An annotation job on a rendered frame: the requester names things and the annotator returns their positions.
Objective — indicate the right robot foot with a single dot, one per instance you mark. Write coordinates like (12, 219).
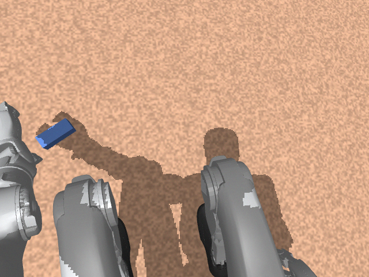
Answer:
(217, 270)

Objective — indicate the small box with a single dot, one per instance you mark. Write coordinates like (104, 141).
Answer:
(55, 134)

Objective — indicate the left robot foot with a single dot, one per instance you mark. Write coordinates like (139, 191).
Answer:
(125, 247)

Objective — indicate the right robot hand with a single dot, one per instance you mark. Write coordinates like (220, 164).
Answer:
(297, 268)

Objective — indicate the left robot arm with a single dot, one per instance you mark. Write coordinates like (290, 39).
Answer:
(20, 216)

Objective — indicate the left robot hand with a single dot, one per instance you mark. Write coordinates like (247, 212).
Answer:
(10, 127)

